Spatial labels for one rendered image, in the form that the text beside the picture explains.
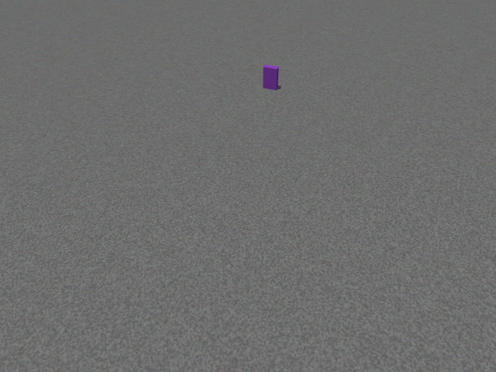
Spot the carton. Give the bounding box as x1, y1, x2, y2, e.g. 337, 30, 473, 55
263, 64, 279, 90

